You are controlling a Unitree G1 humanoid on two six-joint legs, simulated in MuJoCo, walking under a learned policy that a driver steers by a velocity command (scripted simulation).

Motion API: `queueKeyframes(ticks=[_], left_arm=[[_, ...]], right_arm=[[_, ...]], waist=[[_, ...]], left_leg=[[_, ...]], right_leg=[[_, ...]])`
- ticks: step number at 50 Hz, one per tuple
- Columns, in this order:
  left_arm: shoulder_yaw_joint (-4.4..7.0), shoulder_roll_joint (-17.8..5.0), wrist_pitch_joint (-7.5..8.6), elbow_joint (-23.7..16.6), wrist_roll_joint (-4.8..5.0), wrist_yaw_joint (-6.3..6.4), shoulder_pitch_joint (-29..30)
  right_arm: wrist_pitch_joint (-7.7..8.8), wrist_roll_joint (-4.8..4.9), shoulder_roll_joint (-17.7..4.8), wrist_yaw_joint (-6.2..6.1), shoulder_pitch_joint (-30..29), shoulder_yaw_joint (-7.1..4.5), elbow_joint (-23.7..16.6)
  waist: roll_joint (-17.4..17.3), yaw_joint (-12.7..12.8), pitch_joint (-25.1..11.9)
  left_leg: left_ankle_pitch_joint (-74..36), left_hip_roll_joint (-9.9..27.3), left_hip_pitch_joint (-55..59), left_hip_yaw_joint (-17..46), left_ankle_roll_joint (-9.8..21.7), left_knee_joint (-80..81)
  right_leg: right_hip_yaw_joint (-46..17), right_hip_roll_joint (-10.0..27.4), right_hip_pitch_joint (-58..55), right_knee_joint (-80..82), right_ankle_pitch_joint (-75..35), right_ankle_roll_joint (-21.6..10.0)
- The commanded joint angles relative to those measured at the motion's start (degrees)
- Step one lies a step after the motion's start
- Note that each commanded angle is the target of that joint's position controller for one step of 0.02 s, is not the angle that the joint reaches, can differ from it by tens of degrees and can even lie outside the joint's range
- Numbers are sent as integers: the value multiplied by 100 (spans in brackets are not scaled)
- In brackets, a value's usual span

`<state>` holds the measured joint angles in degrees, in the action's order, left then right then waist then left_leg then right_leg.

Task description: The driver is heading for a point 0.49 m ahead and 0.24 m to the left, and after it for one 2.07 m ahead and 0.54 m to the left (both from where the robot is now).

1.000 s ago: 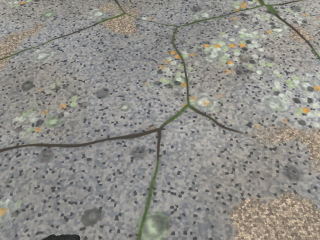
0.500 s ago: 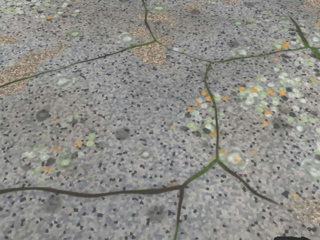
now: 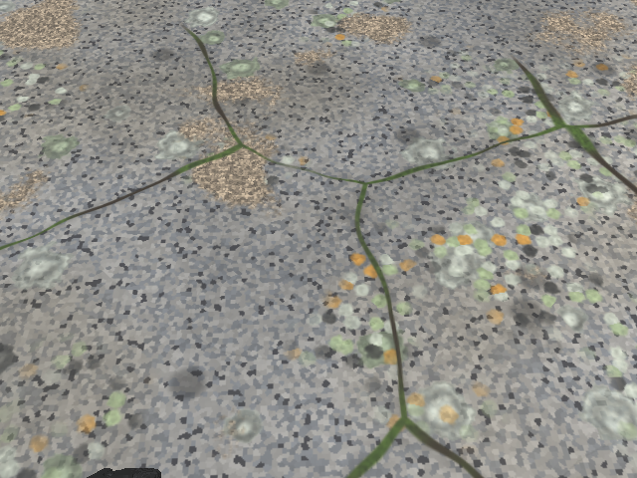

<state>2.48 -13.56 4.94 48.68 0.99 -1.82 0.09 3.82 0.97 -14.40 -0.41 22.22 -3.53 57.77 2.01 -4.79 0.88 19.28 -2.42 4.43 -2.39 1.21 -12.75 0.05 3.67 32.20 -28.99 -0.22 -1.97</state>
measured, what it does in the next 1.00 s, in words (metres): walks ahead, turning left: right foot, then left foot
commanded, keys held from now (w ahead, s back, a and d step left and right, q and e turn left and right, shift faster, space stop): w+q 0.64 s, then q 0.36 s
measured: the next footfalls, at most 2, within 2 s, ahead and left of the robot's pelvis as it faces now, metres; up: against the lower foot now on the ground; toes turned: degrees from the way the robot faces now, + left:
right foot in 0.04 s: +0.21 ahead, -0.13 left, +0.00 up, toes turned -1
left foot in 0.58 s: +0.45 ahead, +0.16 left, +0.00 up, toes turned +22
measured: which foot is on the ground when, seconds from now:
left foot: down 0.00-0.04, up 0.06-0.56, down 0.58-1.00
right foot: up 0.00-0.02, down 0.04-0.60, up 0.62-1.00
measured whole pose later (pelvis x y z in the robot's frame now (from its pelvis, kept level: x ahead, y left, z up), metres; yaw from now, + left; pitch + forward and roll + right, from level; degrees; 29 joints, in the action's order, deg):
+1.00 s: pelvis +0.50 +0.10 +0.00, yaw +33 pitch +3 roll +0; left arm 3.4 -15.8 3.7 44.3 -0.4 0.1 -0.7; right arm -0.5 1.0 -16.8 -2.0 14.0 -5.5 43.5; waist 2.1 -3.2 2.3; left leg 17.2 -7.5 -12.0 9.1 4.4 -27.6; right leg -5.3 -0.2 31.8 -32.7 4.2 3.6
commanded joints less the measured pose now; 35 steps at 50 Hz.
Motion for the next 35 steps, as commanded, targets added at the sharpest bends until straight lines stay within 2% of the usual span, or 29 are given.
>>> queueKeyframes(ticks=[1, 2, 3, 4, 5, 6, 7, 8, 9, 10, 12, 15, 19, 22, 24, 25, 27, 28, 29, 30, 31, 32, 33, 34, 35], left_arm=[[289, -873, 158, -229, -1, -6, -430], [435, -1190, 169, 58, -49, 50, -1455], [570, -1715, 158, 199, -173, 108, -2330], [509, -1584, 114, 257, -130, 83, -2494], [370, -1090, 112, 219, -89, 102, -2230], [304, -894, 117, 134, -68, 122, -1731], [249, -719, 131, 93, -92, 116, -1328], [210, -570, 157, 90, -129, 103, -1074], [200, -506, 173, 119, -181, 95, -941], [206, -480, 188, 149, -185, 96, -893], [252, -614, 221, 221, -195, 136, -929], [302, -756, 209, 308, -220, 231, -1100], [341, -921, 144, 331, -173, 320, -1288], [387, -1028, 44, 420, -102, 346, -1638], [422, -1097, -46, 453, -45, 342, -1755], [441, -1153, -87, 435, -20, 344, -1715], [493, -1332, -165, 358, 30, 365, -1568], [505, -1396, -213, 322, 49, 369, -1472], [477, -1366, -232, 277, 65, 369, -1375], [355, -1015, -175, 133, -120, 359, -1489], [160, -353, 38, -205, -159, 293, -1774], [231, -836, 288, -316, 82, 200, -1137], [250, -915, 391, -438, 229, 170, -788], [256, -882, 411, -343, 121, 216, -835], [329, -998, 353, -254, -59, 274, -901]], right_arm=[[-46, 36, -1042, -46, -139, -219, -217], [-49, -5, -869, -42, -200, -149, -297], [9, -77, -369, -13, 189, 1, -454], [110, -10, -59, 4, 551, 105, -390], [160, 157, -725, 8, 74, -83, -424], [176, 216, -852, -9, -320, -129, -557], [156, 169, -796, -44, -493, -151, -574], [90, 124, -687, -64, -463, -190, -550], [4, 124, -527, -55, -322, -193, -529], [-72, 132, -381, -48, -261, -186, -523], [-181, 112, -317, -55, -411, -204, -649], [-205, 50, -336, -19, -791, -228, -842], [-149, 14, -223, 139, -1526, -151, -1107], [-147, 14, -177, 249, -2085, -91, -1385], [-157, 28, -214, 324, -2279, -86, -1564], [-164, 34, -272, 358, -2269, -107, -1632], [-192, 47, -502, 382, -1909, -218, -1665], [-200, 73, -710, 375, -1326, -334, -1562], [-204, 90, -1048, 309, -382, -529, -1319], [-259, 84, -1641, 169, 308, -714, -1159], [-186, 72, -2000, 179, -79, -714, -1347], [-110, 4, -1503, 233, 96, -543, -1406], [-32, -45, -1221, 233, -159, -464, -1414], [23, -32, -1036, 238, -622, -407, -1502], [29, -31, -838, 210, -1016, -352, -1603]], waist=[[-699, 747, -172], [-587, 1162, -881], [343, 1201, -1860], [1347, 1095, -2520], [828, 1163, -1787], [619, 1040, -1017], [328, 864, -612], [364, 678, -318], [483, 519, -228], [458, 447, -158], [323, 377, 14], [157, 419, 163], [15, 636, 336], [-77, 840, 523], [-18, 842, 554], [45, 764, 496], [271, 451, 112], [307, 96, -221], [160, -407, -712], [-798, -505, -1183], [-1823, 183, -1755], [-1000, -212, -1912], [-813, -145, -1171], [-258, 176, -662], [-188, 391, -507]], left_leg=[[-4165, 1557, -147, 777, 745, -972], [-3997, 1215, -829, 586, 569, -2145], [-2048, 511, -2839, 220, 198, -4276], [1507, -42, -4068, 663, 70, -5557], [1351, 306, -4559, 1050, 138, -6117], [796, 583, -4742, 874, 196, -6100], [309, 815, -4514, 798, 195, -5873], [-25, 979, -4220, 823, 190, -5619], [-227, 1080, -3895, 838, 188, -5507], [-312, 1117, -3787, 811, 177, -5439], [-651, 1159, -3999, 813, 126, -5262], [-1451, 1135, -4430, 877, 32, -4524], [-2235, 1033, -4332, 429, 31, -3285], [-2105, 965, -4546, 191, 126, -2746], [-1713, 878, -4593, 35, 238, -2542], [-1455, 772, -4429, -85, 322, -2469], [-863, 374, -3639, -431, 540, -2486], [-717, 118, -2865, -561, 694, -2392], [-1095, -128, -1437, -507, 918, -1959], [-1152, 826, 201, 1103, 1278, -1824], [-63, 2049, 1629, 4610, 2431, -780], [53, 2160, 1726, 4862, 2269, -239], [-885, 2031, 1166, 3943, 2044, -330], [-2147, 1744, 217, 3073, 1812, -467], [-3118, 1522, -508, 2425, 1627, -528]], right_leg=[[145, -267, -1090, 312, 340, -237], [-14, -74, -2696, 99, 166, -442], [-1823, 1368, -5049, 6, 477, -1054], [-3804, 2148, -5796, 831, 1373, -1486], [-3368, 1919, -5189, 1061, 1939, -1198], [-2544, 1772, -4320, 1244, 1816, -965], [-1975, 1565, -3517, 1490, 1557, -851], [-1439, 1362, -2917, 1733, 1279, -754], [-1079, 1245, -2525, 1912, 1126, -708], [-792, 1187, -2325, 2044, 945, -727], [-330, 1178, -2176, 2201, 509, -787], [176, 1154, -2368, 2285, 96, -804], [802, 1083, -2622, 2335, -155, -701], [1026, 1255, -3236, 2168, -396, -681], [1140, 1383, -3667, 1892, -871, -624], [1224, 1416, -3796, 1662, -1488, -570], [1373, 1408, -3928, 812, -3426, -445], [1450, 1324, -3822, -62, -4051, -360], [1564, 1082, -3250, -1346, -3693, -147], [1566, 736, -1656, -3239, -987, 148], [550, -620, 604, -5082, 3364, 453], [-518, -410, 1241, -5354, 3297, 281], [-451, -188, 1527, -5157, 2892, 145], [-455, 84, 1210, -4623, 2482, 136], [-433, 266, 733, -4146, 2294, 189]])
